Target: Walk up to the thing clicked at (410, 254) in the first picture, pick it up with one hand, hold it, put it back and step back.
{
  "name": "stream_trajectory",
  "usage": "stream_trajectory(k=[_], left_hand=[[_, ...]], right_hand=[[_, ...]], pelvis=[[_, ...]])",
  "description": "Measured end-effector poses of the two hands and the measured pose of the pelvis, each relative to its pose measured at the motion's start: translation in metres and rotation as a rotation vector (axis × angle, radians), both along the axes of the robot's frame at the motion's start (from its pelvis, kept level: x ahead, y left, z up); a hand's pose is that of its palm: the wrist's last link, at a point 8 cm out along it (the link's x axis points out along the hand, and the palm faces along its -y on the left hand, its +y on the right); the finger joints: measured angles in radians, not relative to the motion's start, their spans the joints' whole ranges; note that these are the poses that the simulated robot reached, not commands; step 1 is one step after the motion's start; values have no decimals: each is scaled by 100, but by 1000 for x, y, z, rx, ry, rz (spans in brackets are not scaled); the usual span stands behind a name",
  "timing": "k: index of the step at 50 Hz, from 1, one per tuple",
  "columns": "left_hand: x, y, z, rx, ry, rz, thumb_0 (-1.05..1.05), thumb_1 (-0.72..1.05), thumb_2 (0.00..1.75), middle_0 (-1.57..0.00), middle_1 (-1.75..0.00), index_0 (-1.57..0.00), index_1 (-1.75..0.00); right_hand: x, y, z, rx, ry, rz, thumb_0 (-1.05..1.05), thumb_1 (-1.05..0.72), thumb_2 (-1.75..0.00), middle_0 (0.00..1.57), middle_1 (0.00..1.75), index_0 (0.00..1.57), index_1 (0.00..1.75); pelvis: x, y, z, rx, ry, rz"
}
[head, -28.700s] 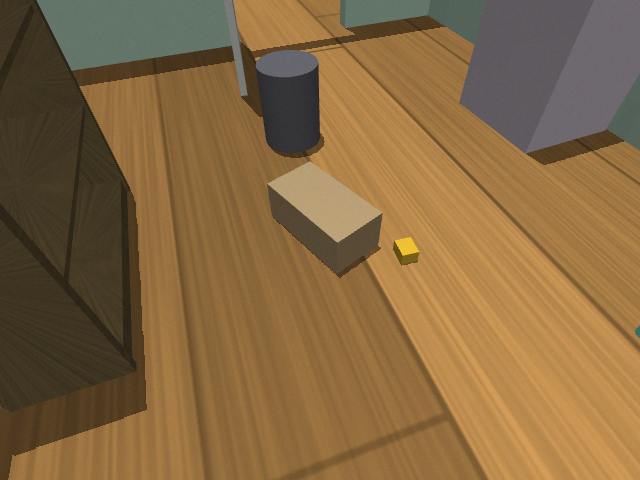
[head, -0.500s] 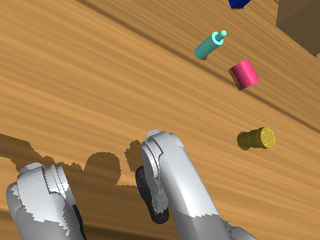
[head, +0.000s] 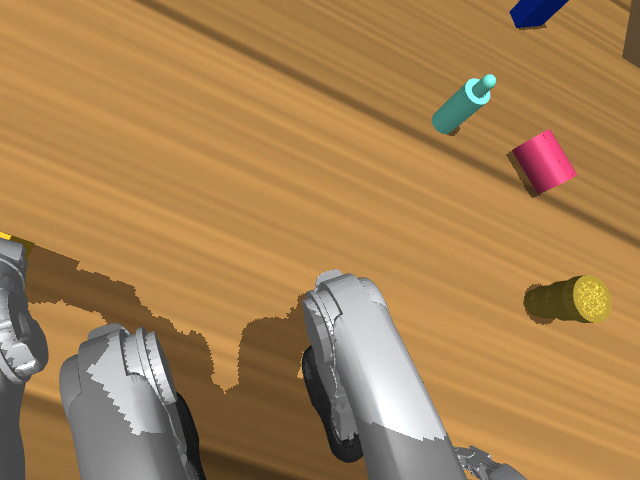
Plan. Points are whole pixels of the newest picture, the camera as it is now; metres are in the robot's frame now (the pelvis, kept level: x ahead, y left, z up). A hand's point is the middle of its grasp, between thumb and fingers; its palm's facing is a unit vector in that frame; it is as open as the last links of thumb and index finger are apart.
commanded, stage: lift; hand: left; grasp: from above
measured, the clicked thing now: out of the picture +0.44 +0.35 -0.20
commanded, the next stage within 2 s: hold in 1.60 s
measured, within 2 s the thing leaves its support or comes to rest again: neither
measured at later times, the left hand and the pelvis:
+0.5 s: hand out of the picture +0.36 +0.35 -0.01, palm faces -0.18 -0.39 -0.90, open 11.2 cm; pelvis -0.01 +0.00 +0.09, yaw +5 degrees
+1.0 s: hand out of the picture +0.35 +0.29 +0.20, palm faces -0.23 -0.40 -0.89, open 11.1 cm; pelvis +0.04 -0.01 +0.29, yaw +9 degrees
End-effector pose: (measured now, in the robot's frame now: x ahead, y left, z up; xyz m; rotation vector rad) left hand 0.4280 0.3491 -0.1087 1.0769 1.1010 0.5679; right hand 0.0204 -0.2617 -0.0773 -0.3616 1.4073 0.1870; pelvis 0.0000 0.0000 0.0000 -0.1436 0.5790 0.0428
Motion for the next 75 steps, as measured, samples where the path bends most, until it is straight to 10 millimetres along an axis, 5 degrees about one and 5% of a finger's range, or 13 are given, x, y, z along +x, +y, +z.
stream_trajectory(k=[8,19,33,50,65,75], left_hand=[[-5,4,40,-13,-26,-24,2,-17,50,-61,-53,-70,-50],[-48,13,117,13,12,-93,3,-16,46,-63,-49,-71,-47],[-89,-15,217,-3,37,-90,1,-18,50,-64,-45,-72,-44],[-76,-54,367,-11,62,-110,0,-18,56,-64,-42,-71,-44],[-62,-67,432,-20,70,-112,-2,-18,57,-62,-47,-69,-50],[-63,-68,465,-8,85,-50,-2,-18,59,-61,-50,-67,-54]], right_hand=[[21,-3,-5,12,-56,-53,0,-92,-90,20,30,20,30],[66,12,12,65,-206,-77,1,-92,-90,20,30,20,30],[107,4,113,-22,-340,-111,1,-91,-90,20,30,20,30],[148,7,247,-28,-407,-195,1,-89,-90,20,30,20,30],[159,15,308,-13,-361,-188,1,-89,-90,20,30,20,30],[164,20,334,1,-361,-158,1,-89,-89,20,30,20,30]], pelvis=[[0,1,11,15,17,14],[-4,2,52,38,12,40],[-2,-8,151,70,-28,72],[44,-12,287,115,-172,99],[75,-5,354,138,-259,116],[82,-2,379,151,-316,121]])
